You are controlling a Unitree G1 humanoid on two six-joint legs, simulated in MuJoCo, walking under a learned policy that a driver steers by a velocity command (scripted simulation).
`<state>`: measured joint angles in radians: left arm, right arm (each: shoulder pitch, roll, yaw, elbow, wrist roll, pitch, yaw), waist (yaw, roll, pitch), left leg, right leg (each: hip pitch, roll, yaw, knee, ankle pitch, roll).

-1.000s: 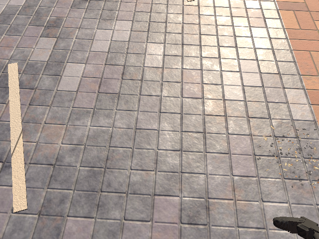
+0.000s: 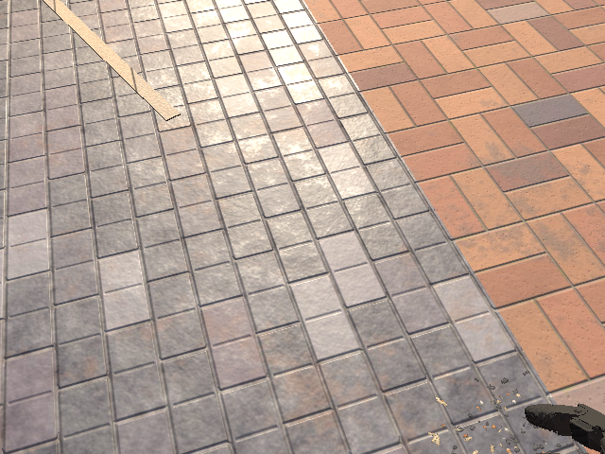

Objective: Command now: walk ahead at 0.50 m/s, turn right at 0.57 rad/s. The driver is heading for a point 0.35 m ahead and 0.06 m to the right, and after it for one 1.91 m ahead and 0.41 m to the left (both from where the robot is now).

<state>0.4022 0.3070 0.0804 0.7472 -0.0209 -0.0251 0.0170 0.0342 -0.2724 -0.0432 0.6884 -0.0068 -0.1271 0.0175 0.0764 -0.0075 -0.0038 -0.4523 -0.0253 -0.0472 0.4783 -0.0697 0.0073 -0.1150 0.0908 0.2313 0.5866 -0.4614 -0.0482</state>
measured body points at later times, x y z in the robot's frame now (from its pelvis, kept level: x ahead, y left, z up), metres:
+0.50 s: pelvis +0.23 -0.04 +0.00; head +0.28 -0.06 +0.45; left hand +0.50 +0.14 -0.07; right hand +0.19 -0.32 -0.13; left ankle +0.11 +0.13 -0.69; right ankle +0.33 -0.17 -0.73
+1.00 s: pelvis +0.28 -0.01 +0.01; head +0.31 +0.03 +0.46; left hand +0.41 +0.29 -0.11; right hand +0.43 -0.29 -0.07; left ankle +0.30 +0.08 -0.72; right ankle +0.31 -0.16 -0.65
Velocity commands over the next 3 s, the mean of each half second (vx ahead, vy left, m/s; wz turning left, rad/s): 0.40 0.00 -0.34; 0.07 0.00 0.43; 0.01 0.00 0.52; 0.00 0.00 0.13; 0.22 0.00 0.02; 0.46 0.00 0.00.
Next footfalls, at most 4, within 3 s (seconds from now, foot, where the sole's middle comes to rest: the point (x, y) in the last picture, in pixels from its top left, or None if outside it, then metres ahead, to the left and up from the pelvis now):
0.44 right None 0.37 -0.17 -0.76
0.86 left None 0.34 0.08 -0.76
1.36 right None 0.40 -0.13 -0.76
1.70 left None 0.28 0.11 -0.76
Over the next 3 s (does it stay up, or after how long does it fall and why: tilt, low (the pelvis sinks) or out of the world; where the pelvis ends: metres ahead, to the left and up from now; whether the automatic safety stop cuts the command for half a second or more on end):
stays up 0.63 0.15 0.02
